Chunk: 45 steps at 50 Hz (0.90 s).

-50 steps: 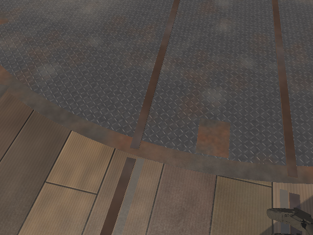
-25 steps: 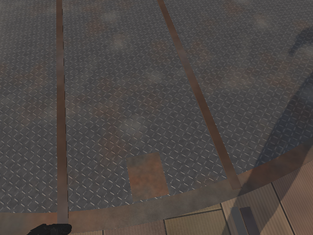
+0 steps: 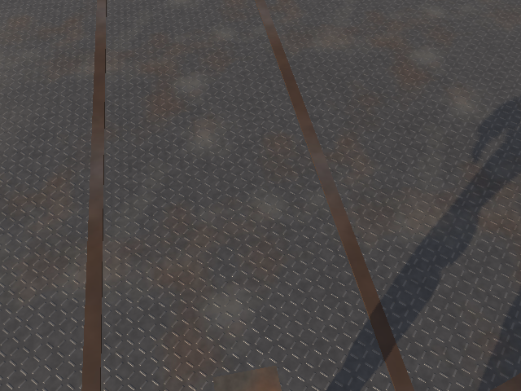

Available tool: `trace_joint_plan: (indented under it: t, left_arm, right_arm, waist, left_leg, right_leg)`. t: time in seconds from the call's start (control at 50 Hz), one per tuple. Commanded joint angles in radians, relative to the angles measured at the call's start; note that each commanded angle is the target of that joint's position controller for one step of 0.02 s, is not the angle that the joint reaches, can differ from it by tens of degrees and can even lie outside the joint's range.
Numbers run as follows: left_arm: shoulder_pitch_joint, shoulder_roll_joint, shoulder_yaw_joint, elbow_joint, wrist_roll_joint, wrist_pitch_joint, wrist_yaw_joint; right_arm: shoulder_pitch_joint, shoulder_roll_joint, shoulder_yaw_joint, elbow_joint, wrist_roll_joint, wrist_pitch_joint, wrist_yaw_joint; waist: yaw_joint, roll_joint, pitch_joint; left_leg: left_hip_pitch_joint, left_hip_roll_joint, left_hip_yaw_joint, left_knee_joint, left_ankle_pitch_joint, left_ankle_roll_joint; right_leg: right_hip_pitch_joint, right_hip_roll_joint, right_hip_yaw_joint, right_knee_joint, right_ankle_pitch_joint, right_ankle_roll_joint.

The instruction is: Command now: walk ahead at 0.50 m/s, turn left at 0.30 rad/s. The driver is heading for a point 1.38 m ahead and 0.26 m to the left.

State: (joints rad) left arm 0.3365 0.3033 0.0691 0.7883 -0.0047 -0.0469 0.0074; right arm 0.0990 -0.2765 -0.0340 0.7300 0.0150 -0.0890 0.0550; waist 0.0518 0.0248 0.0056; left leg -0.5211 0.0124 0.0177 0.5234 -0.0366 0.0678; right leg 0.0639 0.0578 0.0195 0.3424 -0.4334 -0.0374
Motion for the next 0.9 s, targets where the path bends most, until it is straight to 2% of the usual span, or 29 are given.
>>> trace_joint_plan:
  t: [0.02, 0.04, 0.06, 0.08, 0.1, 0.12, 0.14, 0.2, 0.24, 0.3, 0.38, 0.42, 0.46, 0.48, 0.5, 0.52, 0.54, 0.56, 0.58, 0.6, 0.64, 0.68, 0.74, 0.78, 0.82, 0.84, 0.86, 0.88, 0.9]
  left_arm:
    - [-0.023, 0.131, 0.024, -0.074, 0.018, 0.003, 0.022]
    - [0.091, 0.036, -0.005, -0.103, 0.025, -0.019, 0.01]
    - [0.047, 0.083, -0.005, -0.093, 0.009, -0.046, -0.003]
    - [-0.047, 0.128, 0.005, -0.124, -0.022, -0.068, -0.016]
    - [-0.113, 0.122, 0.0, -0.139, -0.019, -0.081, -0.016]
    - [-0.149, 0.12, 0.004, -0.148, 0.003, -0.087, -0.012]
    - [-0.142, 0.12, 0.01, -0.151, 0.017, -0.082, -0.009]
    - [-0.112, 0.09, 0.007, -0.152, 0.024, -0.058, -0.004]
    - [-0.166, 0.071, 0.0, -0.168, 0.025, -0.049, 0.002]
    - [-0.274, 0.043, -0.01, -0.19, 0.021, -0.055, -0.001]
    - [-0.386, 0.05, -0.008, -0.217, 0.007, -0.07, -0.016]
    - [-0.391, 0.07, 0.002, -0.22, 0.012, -0.079, -0.023]
    - [-0.334, 0.091, 0.015, -0.205, 0.014, -0.087, -0.023]
    - [-0.26, 0.104, 0.022, -0.189, 0.021, -0.091, -0.018]
    - [-0.139, 0.155, 0.033, -0.175, 0.04, -0.093, -0.011]
    - [-0.076, 0.191, 0.034, -0.169, 0.054, -0.077, -0.005]
    - [-0.024, 0.175, 0.039, -0.142, 0.016, -0.057, -0.015]
    - [-0.08, 0.109, 0.023, -0.171, 0.01, -0.044, -0.012]
    - [-0.14, 0.069, 0.006, -0.178, 0.015, -0.032, -0.01]
    - [-0.178, 0.054, -0.005, -0.173, 0.02, -0.024, -0.013]
    - [-0.228, 0.056, -0.01, -0.15, 0.031, -0.017, -0.018]
    - [-0.259, 0.064, -0.006, -0.131, 0.032, -0.015, -0.021]
    - [-0.254, 0.096, 0.004, -0.105, 0.016, -0.004, -0.017]
    - [-0.253, 0.103, 0.002, -0.092, 0.007, 0.007, -0.017]
    - [-0.255, 0.082, -0.011, -0.079, 0.001, 0.013, -0.019]
    - [-0.219, 0.05, -0.025, -0.059, 0.007, 0.011, -0.023]
    - [-0.19, 0.022, -0.036, -0.055, 0.028, 0.007, -0.027]
    - [-0.117, -0.008, -0.04, -0.045, 0.026, 0.008, -0.025]
    - [-0.159, 0.027, -0.036, -0.036, 0.034, 0.014, -0.018]
  right_arm:
    - [0.265, -0.224, -0.083, -0.005, -0.006, -0.005, -0.011]
    - [0.322, -0.306, -0.101, 0.001, -0.005, -0.005, -0.009]
    - [0.337, -0.216, -0.079, 0.003, 0.014, -0.002, -0.007]
    - [0.281, -0.181, -0.068, -0.012, 0.009, 0.001, -0.014]
    - [0.234, -0.171, -0.065, -0.029, -0.001, 0.005, -0.02]
    - [0.191, -0.154, -0.059, -0.038, -0.005, 0.008, -0.022]
    - [0.17, -0.136, -0.05, -0.049, -0.014, 0.008, -0.026]
    - [0.163, -0.147, -0.054, -0.058, -0.006, 0.011, -0.038]
    - [0.184, -0.173, -0.063, -0.051, -0.002, 0.013, -0.051]
    - [0.22, -0.18, -0.067, -0.034, 0.006, 0.024, -0.066]
    - [0.285, -0.178, -0.069, -0.007, 0.014, 0.044, -0.076]
    - [0.299, -0.172, -0.071, -0.003, 0.012, 0.062, -0.084]
    - [0.266, -0.168, -0.074, -0.021, 0.008, 0.076, -0.091]
    - [0.224, -0.154, -0.069, -0.041, 0.009, 0.077, -0.092]
    - [0.202, -0.112, -0.054, -0.073, -0.007, 0.072, -0.089]
    - [0.376, -0.035, -0.034, -0.061, -0.023, 0.066, -0.087]
    - [0.476, -0.119, -0.036, -0.053, -0.002, 0.062, -0.08]
    - [0.402, -0.18, -0.055, -0.037, 0.009, 0.074, -0.082]
    - [0.294, -0.195, -0.061, -0.056, 0.007, 0.088, -0.087]
    - [0.24, -0.182, -0.061, -0.066, -0.002, 0.103, -0.092]
    - [0.242, -0.117, -0.049, -0.075, -0.003, 0.12, -0.091]
    - [0.261, -0.064, -0.031, -0.067, -0.01, 0.12, -0.091]
    - [0.227, -0.068, -0.025, -0.066, -0.018, 0.118, -0.085]
    - [0.202, -0.085, -0.03, -0.069, -0.016, 0.127, -0.079]
    - [0.18, -0.085, -0.031, -0.071, -0.028, 0.13, -0.073]
    - [0.154, -0.1, -0.031, -0.09, -0.042, 0.129, -0.075]
    - [0.141, -0.152, -0.036, -0.112, -0.049, 0.128, -0.083]
    - [0.084, -0.161, -0.035, -0.097, -0.049, 0.128, -0.082]
    - [0.048, -0.101, -0.023, -0.109, -0.046, 0.119, -0.072]
  waist:
    - [-0.162, -0.003, -0.215]
    - [-0.1, 0.249, -0.31]
    - [-0.143, 0.201, -0.347]
    - [-0.153, 0.136, -0.206]
    - [-0.14, 0.03, -0.133]
    - [-0.112, -0.023, -0.064]
    - [-0.08, -0.01, -0.055]
    - [-0.047, 0.034, -0.041]
    - [-0.059, 0.027, -0.017]
    - [-0.097, 0.044, -0.005]
    - [-0.135, 0.058, 0.007]
    - [-0.127, 0.073, -0.007]
    - [-0.09, 0.102, -0.038]
    - [-0.039, 0.099, -0.081]
    - [0.012, 0.041, -0.216]
    - [-0.052, -0.217, -0.347]
    - [-0.053, -0.326, -0.451]
    - [-0.026, -0.186, -0.343]
    - [-0.016, -0.111, -0.233]
    - [-0.025, -0.079, -0.159]
    - [-0.079, -0.121, -0.086]
    - [-0.098, -0.159, -0.103]
    - [-0.08, -0.17, -0.165]
    - [-0.078, -0.158, -0.158]
    - [-0.093, -0.142, -0.11]
    - [-0.089, -0.113, -0.084]
    - [-0.061, -0.009, -0.08]
    - [0.017, 0.156, -0.078]
    - [-0.018, 0.134, -0.039]
  left_leg:
    - [0.481, 0.06, -0.142, 0.003, 0.025, 0.106]
    - [0.82, 0.282, -0.663, -0.096, -0.155, 0.298]
    - [0.897, 0.303, -0.832, -0.214, -0.338, 0.302]
    - [0.797, 0.284, -0.708, -0.231, -0.353, 0.257]
    - [0.669, 0.246, -0.605, -0.238, -0.285, 0.23]
    - [0.546, 0.214, -0.527, -0.253, -0.169, 0.217]
    - [0.474, 0.182, -0.475, -0.271, -0.076, 0.209]
    - [0.373, 0.149, -0.399, -0.301, 0.07, 0.223]
    - [0.327, 0.126, -0.352, -0.313, 0.106, 0.214]
    - [0.278, 0.069, -0.298, -0.298, 0.074, 0.162]
    - [0.309, 0.07, -0.348, -0.234, 0.061, 0.132]
    - [0.386, 0.071, -0.397, -0.144, 0.141, 0.106]
    - [0.429, 0.064, -0.439, -0.041, 0.23, 0.074]
    - [0.408, 0.025, -0.418, 0.054, 0.272, 0.039]
    - [0.309, -0.016, -0.365, 0.261, 0.161, -0.004]
    - [0.046, -0.159, -0.255, 0.563, -0.574, -0.072]
    - [-0.087, -0.122, -0.226, 0.764, -0.706, -0.097]
    - [-0.127, -0.074, -0.234, 0.835, -0.618, -0.126]
    - [-0.145, -0.052, -0.187, 0.819, -0.55, -0.14]
    - [-0.129, -0.031, -0.171, 0.778, -0.518, -0.147]
    - [-0.002, -0.001, -0.139, 0.614, -0.481, -0.146]
    - [0.116, -0.002, -0.089, 0.432, -0.443, -0.154]
    - [0.238, 0.007, -0.068, 0.24, -0.293, -0.144]
    - [0.309, 0.003, -0.057, 0.129, -0.21, -0.124]
    - [0.411, -0.01, -0.045, -0.027, -0.11, -0.084]
    - [0.455, 0.031, -0.099, -0.095, -0.064, -0.055]
    - [0.486, 0.151, -0.228, -0.136, 0.015, -0.011]
    - [0.313, 0.183, -0.248, -0.153, -0.182, 0.046]
    - [0.219, 0.128, -0.229, -0.181, -0.369, 0.033]
  right_leg:
    - [-0.193, -0.189, -0.035, 0.504, 0.839, -0.045]
    - [-0.619, 0.014, -0.037, 0.88, 0.151, 0.043]
    - [-0.769, 0.011, 0.102, 0.984, -0.103, 0.038]
    - [-0.846, -0.043, 0.116, 0.996, -0.036, 0.024]
    - [-0.829, -0.084, 0.099, 0.94, 0.034, 0.015]
    - [-0.801, -0.111, 0.086, 0.85, 0.076, 0.02]
    - [-0.739, -0.132, 0.088, 0.79, 0.111, 0.025]
    - [-0.691, -0.136, 0.063, 0.671, 0.134, 0.066]
    - [-0.699, -0.125, 0.047, 0.554, 0.23, 0.095]
    - [-0.632, -0.088, 0.043, 0.342, 0.434, 0.112]
    - [-0.565, -0.037, 0.048, 0.184, 0.516, 0.102]
    - [-0.544, -0.01, 0.061, 0.121, 0.472, 0.082]
    - [-0.473, -0.003, 0.063, 0.082, 0.439, 0.049]
    - [-0.351, -0.028, 0.054, 0.018, 0.536, 0.019]
    - [-0.098, -0.173, 0.147, 0.084, 0.767, -0.049]
    - [0.225, -0.44, 0.425, 0.178, 1.192, -0.21]
    - [0.293, -0.555, 0.66, 0.162, 0.988, -0.308]
    - [0.185, -0.479, 0.567, 0.117, 0.825, -0.269]
    - [0.064, -0.41, 0.428, 0.096, 0.773, -0.221]
    - [-0.054, -0.36, 0.354, 0.07, 0.775, -0.204]
    - [-0.25, -0.284, 0.238, 0.012, 0.774, -0.181]
    - [-0.316, -0.255, 0.161, -0.007, 0.861, -0.192]
    - [-0.304, -0.271, 0.141, -0.008, 0.83, -0.202]
    - [-0.327, -0.271, 0.146, -0.01, 0.616, -0.188]
    - [-0.406, -0.232, 0.139, -0.005, 0.322, -0.133]
    - [-0.454, -0.203, 0.133, 0.002, 0.185, -0.071]
    - [-0.498, -0.144, 0.08, 0.083, 0.06, -0.007]
    - [-0.377, -0.078, -0.009, 0.094, 0.065, 0.037]
    - [-0.297, -0.08, -0.012, 0.108, 0.152, 0.064]
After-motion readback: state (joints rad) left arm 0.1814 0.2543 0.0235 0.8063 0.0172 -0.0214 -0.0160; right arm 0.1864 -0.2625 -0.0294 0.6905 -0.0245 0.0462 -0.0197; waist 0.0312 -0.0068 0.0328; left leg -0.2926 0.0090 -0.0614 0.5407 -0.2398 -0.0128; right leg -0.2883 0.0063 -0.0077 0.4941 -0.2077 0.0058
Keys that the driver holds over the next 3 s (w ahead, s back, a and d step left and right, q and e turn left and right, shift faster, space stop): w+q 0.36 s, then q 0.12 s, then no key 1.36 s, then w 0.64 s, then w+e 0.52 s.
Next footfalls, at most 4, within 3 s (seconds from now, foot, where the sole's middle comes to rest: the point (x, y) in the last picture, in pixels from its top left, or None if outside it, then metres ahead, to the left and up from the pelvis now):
0.02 left None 0.18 0.10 -0.76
0.50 right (300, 388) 0.49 -0.04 -0.76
0.84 left None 0.38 0.19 -0.76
2.54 left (169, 283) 0.76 0.33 -0.76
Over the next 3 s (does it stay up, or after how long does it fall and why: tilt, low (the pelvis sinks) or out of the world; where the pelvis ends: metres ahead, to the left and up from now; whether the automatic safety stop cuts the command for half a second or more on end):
stays up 0.86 0.24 0.01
